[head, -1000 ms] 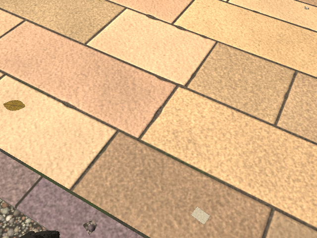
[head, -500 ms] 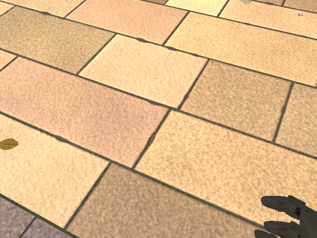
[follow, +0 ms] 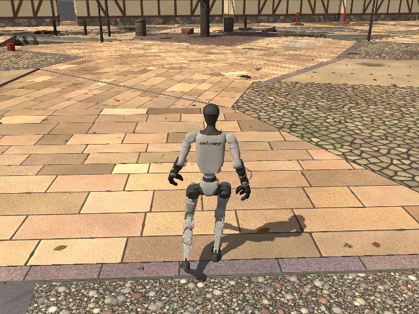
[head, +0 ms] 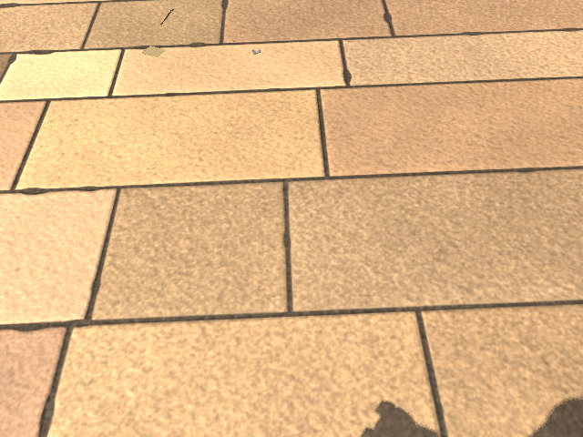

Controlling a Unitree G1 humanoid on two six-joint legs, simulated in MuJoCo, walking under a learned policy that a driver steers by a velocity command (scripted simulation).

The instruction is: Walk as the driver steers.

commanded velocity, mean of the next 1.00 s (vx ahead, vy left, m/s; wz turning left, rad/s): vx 0.99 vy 0.00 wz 0.74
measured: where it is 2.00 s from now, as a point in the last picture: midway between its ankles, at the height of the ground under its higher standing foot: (63, 151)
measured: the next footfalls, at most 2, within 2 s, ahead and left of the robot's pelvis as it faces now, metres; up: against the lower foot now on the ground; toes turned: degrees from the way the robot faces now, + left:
left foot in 0.38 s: +0.48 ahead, +0.00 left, +0.00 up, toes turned +14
right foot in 0.74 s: +0.89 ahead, -0.11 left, +0.00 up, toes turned +35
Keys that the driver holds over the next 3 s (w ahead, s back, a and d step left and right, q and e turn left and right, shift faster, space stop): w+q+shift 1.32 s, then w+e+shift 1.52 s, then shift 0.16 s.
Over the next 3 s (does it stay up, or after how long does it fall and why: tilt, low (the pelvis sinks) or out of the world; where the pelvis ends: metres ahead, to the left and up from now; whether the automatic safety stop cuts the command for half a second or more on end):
stays up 2.17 1.25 0.04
